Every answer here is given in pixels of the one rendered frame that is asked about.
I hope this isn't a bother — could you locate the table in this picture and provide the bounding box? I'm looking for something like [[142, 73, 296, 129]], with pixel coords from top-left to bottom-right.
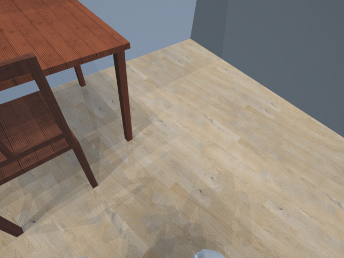
[[0, 0, 133, 142]]

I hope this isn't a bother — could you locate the chair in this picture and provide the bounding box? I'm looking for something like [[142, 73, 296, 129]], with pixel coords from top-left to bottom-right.
[[0, 52, 98, 237]]

